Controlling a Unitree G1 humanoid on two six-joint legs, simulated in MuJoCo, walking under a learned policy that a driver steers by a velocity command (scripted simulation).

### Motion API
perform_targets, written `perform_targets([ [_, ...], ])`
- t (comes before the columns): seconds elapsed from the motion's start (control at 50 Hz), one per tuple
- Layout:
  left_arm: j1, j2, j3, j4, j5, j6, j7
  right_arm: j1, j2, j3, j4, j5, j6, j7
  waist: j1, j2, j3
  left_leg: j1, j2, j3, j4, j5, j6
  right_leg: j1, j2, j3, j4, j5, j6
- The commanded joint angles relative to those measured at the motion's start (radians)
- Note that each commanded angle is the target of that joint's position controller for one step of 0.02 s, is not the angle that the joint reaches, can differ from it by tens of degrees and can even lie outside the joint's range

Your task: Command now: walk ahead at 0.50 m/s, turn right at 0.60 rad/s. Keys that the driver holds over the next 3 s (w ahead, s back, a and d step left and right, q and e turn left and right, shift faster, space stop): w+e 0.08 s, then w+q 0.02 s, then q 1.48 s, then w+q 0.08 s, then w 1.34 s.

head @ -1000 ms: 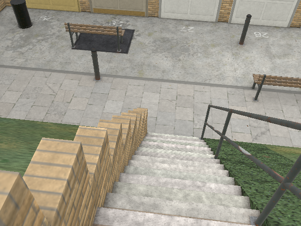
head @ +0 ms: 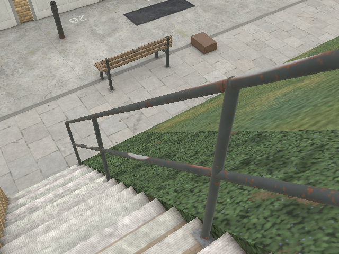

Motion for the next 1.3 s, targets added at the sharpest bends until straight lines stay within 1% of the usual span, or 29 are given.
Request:
perform_targets([
  [0.02, 0.093, 0.118, 0.040, 0.027, 0.007, 0.000, 0.012, -0.086, -0.240, -0.069, -0.021, 0.004, -0.008, 0.019, 0.127, 0.267, 0.080, -0.217, 0.193, -0.159, -0.022, 0.672, 0.139, 0.342, -0.029, -0.061, -0.036, 0.051, -0.008],
  [0.06, 0.449, 0.190, 0.080, 0.181, 0.054, -0.004, 0.038, -0.101, -0.230, -0.080, -0.005, 0.012, -0.025, 0.032, 0.311, -0.013, 0.016, -0.360, 0.011, -0.026, 0.656, 0.685, 0.083, 0.759, 0.091, -0.231, -0.283, 0.032, -0.048],
  [0.08, 0.588, 0.201, 0.074, 0.258, 0.077, -0.009, 0.041, -0.091, -0.189, -0.089, 0.003, -0.006, -0.032, 0.025, 0.347, -0.227, 0.010, -0.724, -0.096, -0.029, 1.129, -0.027, 0.032, 1.044, -0.010, -0.114, -0.106, 0.308, -0.122],
  [0.1, 0.516, 0.217, 0.039, 0.216, 0.079, -0.022, 0.039, 0.097, -0.110, -0.063, -0.038, 0.009, -0.055, 0.049, 0.219, -0.336, -0.129, -0.896, -0.077, -0.286, 1.092, -0.060, 0.054, 1.152, -0.113, 0.015, 0.223, 0.561, -0.199],
  [0.12, 0.464, 0.186, 0.028, 0.199, 0.051, -0.007, 0.045, 0.085, -0.149, -0.057, -0.082, 0.018, -0.047, 0.058, 0.232, -0.176, -0.290, -0.906, -0.036, -0.334, 0.959, 0.006, 0.043, 1.146, -0.195, 0.101, 0.193, 0.348, -0.270],
  [0.14, 0.396, 0.203, 0.033, 0.214, 0.049, -0.006, 0.044, 0.016, -0.127, -0.057, -0.107, 0.042, -0.038, 0.051, 0.205, 0.039, -0.264, -0.887, 0.006, -0.304, 0.925, 0.118, 0.050, 0.948, -0.270, 0.206, 0.099, 0.100, -0.275],
  [0.16, 0.292, 0.229, 0.037, 0.210, 0.040, -0.015, 0.043, -0.038, -0.113, -0.059, -0.157, 0.078, -0.015, 0.024, 0.124, 0.132, -0.242, -0.863, 0.012, -0.301, 0.790, 0.347, 0.068, 0.727, -0.338, 0.318, 0.004, -0.309, -0.287],
  [0.2, 0.219, 0.077, -0.018, 0.201, 0.074, -0.049, 0.060, -0.194, -0.104, -0.053, -0.174, 0.085, 0.047, -0.017, 0.107, 0.169, -0.066, -0.819, -0.017, -0.416, 0.553, 0.627, 0.100, 0.345, -0.323, 0.356, -0.035, -0.262, -0.171],
  [0.24, 0.206, 0.103, -0.020, 0.177, 0.094, -0.079, 0.107, -0.234, -0.156, -0.067, -0.199, 0.059, 0.063, -0.053, 0.121, 0.092, -0.036, -0.778, -0.107, -0.505, 0.397, 0.720, 0.064, 0.321, -0.263, 0.248, 0.035, 0.229, -0.069],
  [0.26, 0.218, 0.146, -0.016, 0.168, 0.112, -0.074, 0.133, -0.214, -0.161, -0.067, -0.210, 0.058, 0.070, -0.044, 0.101, 0.011, -0.121, -0.782, -0.126, -0.503, 0.428, 0.806, 0.051, 0.388, -0.254, 0.218, 0.069, 0.321, -0.066],
  [0.28, 0.231, 0.142, -0.022, 0.226, 0.082, -0.051, 0.140, -0.149, -0.152, -0.066, -0.241, 0.049, 0.059, -0.004, -0.007, -0.088, -0.204, -0.665, -0.091, -0.450, 0.298, 0.906, 0.044, 0.337, -0.170, 0.081, 0.052, 0.039, -0.081],
  [0.32, 0.151, 0.073, -0.046, 0.165, 0.075, -0.044, 0.171, -0.257, -0.228, -0.088, -0.263, 0.038, 0.059, 0.022, 0.023, -0.037, -0.086, -0.554, -0.147, -0.350, 0.072, 1.270, 0.012, 0.171, -0.070, -0.062, 0.082, -0.218, -0.066],
  [0.36, 0.218, 0.020, -0.075, 0.205, 0.050, -0.024, 0.191, -0.269, -0.160, -0.065, -0.287, 0.004, 0.063, 0.034, 0.027, -0.018, -0.064, -0.456, -0.155, -0.306, -0.050, 1.407, -0.015, 0.135, -0.034, -0.125, 0.186, -0.340, -0.087],
  [0.46, 0.296, 0.095, -0.029, 0.149, 0.056, -0.006, 0.207, -0.428, -0.180, -0.043, -0.403, -0.018, 0.072, 0.060, 0.145, 0.053, 0.066, -0.587, -0.107, -0.359, -0.342, 1.383, 0.024, 0.267, -0.108, -0.007, 0.333, -0.398, -0.141],
  [0.54, 0.363, 0.137, 0.024, 0.061, 0.074, -0.028, 0.222, -0.557, -0.199, -0.050, -0.490, 0.005, 0.077, 0.089, 0.259, 0.087, 0.083, -0.754, -0.069, -0.371, -0.474, 1.238, 0.037, 0.393, -0.240, 0.170, 0.447, -0.283, -0.191],
  [0.62, 0.257, 0.183, 0.053, -0.002, 0.061, -0.032, 0.203, -0.518, -0.224, -0.072, -0.489, 0.053, 0.077, 0.115, 0.212, -0.035, -0.001, -0.640, -0.020, -0.348, -0.498, 0.968, 0.130, 0.322, -0.306, 0.241, 0.538, -0.528, -0.215],
  [0.64, 0.215, 0.171, 0.052, -0.007, 0.056, -0.033, 0.204, -0.444, -0.249, -0.084, -0.455, 0.054, 0.081, 0.120, 0.179, 0.000, -0.040, -0.513, -0.007, -0.332, -0.532, 1.000, 0.169, 0.258, -0.302, 0.177, 0.624, -0.590, -0.172],
  [0.68, 0.077, 0.174, 0.043, 0.000, 0.040, -0.043, 0.177, -0.056, -0.293, -0.124, -0.306, 0.051, 0.101, 0.112, -0.067, 0.114, -0.216, 0.245, -0.082, -0.185, -0.674, 1.182, 0.256, -0.094, -0.138, -0.171, 1.066, -0.652, -0.058],
  [0.7, 0.049, 0.139, 0.033, 0.005, 0.075, -0.055, 0.167, 0.074, -0.316, -0.128, -0.251, 0.058, 0.113, 0.105, -0.156, 0.403, -0.193, 0.511, -0.059, -0.196, -0.565, 1.504, 0.317, -0.419, 0.071, -0.345, 1.644, -1.345, 0.064],
  [0.72, 0.095, 0.098, 0.019, -0.066, 0.071, -0.055, 0.166, -0.024, -0.351, -0.105, -0.292, 0.048, 0.111, 0.104, -0.022, 0.524, -0.186, 0.527, -0.015, -0.485, -0.427, 1.837, 0.402, -0.634, 0.097, -0.229, 1.879, -1.526, 0.139],
  [0.76, -0.007, 0.075, -0.008, -0.177, 0.036, -0.047, 0.178, -0.105, -0.411, -0.102, -0.325, -0.008, 0.127, 0.073, 0.008, 0.162, -0.318, 0.490, 0.223, -0.876, -0.631, 1.386, 0.551, -0.767, 0.132, -0.063, 1.924, -1.422, 0.181],
  [0.82, -0.080, 0.009, -0.026, -0.206, 0.084, 0.039, 0.198, -0.332, -0.351, -0.038, -0.371, -0.012, 0.121, 0.045, 0.161, -0.067, -0.067, -0.017, 0.253, -0.869, -0.672, 0.942, 0.435, -0.700, 0.089, 0.010, 1.813, -1.117, 0.136],
  [0.88, -0.012, 0.017, -0.018, -0.194, 0.059, 0.073, 0.197, -0.364, -0.293, 0.006, -0.411, 0.005, 0.113, 0.033, 0.180, 0.062, 0.000, -0.261, 0.026, -0.658, -0.560, 1.003, 0.269, -0.614, 0.128, -0.076, 1.769, -0.834, 0.133],
  [1.0, -0.167, -0.078, -0.064, -0.352, 0.067, 0.085, 0.165, -0.193, -0.245, 0.039, -0.397, -0.005, 0.123, -0.033, 0.097, 0.164, -0.045, -0.119, -0.028, -0.753, -0.478, 1.145, 0.287, -0.674, 0.160, -0.097, 1.662, -0.753, 0.221],
  [1.14, -0.280, -0.031, -0.045, -0.414, 0.056, 0.038, 0.111, -0.258, -0.266, -0.021, -0.440, 0.022, 0.141, -0.050, 0.064, 0.230, -0.094, -0.010, -0.064, -0.827, -0.612, 0.948, 0.314, -0.275, 0.153, -0.039, 0.719, -0.689, 0.199],
  [1.2, -0.200, 0.068, -0.003, -0.337, 0.062, -0.019, 0.085, -0.418, -0.325, -0.042, -0.492, 0.016, 0.135, -0.047, 0.130, 0.299, -0.151, 0.010, -0.011, -0.868, -0.511, 1.316, 0.335, -0.127, 0.117, 0.002, 0.743, -0.569, 0.153],
  [1.26, -0.234, 0.056, -0.017, -0.308, 0.081, -0.031, 0.067, -0.403, -0.278, -0.039, -0.513, 0.028, 0.144, -0.023, 0.089, 0.245, -0.057, -0.059, -0.053, -0.846, -0.493, 1.402, 0.352, 0.020, 0.134, -0.040, 0.484, -0.670, 0.118],
  [1.28, -0.256, -0.010, -0.042, -0.325, 0.073, -0.013, 0.082, -0.342, -0.258, -0.034, -0.493, 0.048, 0.147, -0.006, 0.079, 0.249, 0.033, -0.031, -0.110, -0.832, -0.604, 1.233, 0.351, 0.054, 0.162, -0.031, 0.036, -0.930, 0.097],
  [1.3, -0.164, 0.014, -0.022, -0.277, 0.073, -0.009, 0.077, -0.366, -0.274, -0.038, -0.497, 0.025, 0.142, 0.003, 0.117, 0.279, -0.007, -0.194, -0.107, -0.894, -0.613, 1.235, 0.345, 0.349, 0.195, -0.110, 0.110, -0.754, 0.103],
])
Next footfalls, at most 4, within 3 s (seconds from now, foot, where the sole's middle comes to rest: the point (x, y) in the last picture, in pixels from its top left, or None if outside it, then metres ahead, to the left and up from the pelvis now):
0.08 right None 0.21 -0.13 -0.86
0.70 left None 0.38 0.08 -1.07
1.32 right None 0.50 -0.14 -1.07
1.78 left None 0.38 0.10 -1.07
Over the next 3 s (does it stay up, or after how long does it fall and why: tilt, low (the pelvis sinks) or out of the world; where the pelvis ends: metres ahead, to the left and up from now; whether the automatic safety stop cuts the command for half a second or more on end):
stays up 0.80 0.35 -0.79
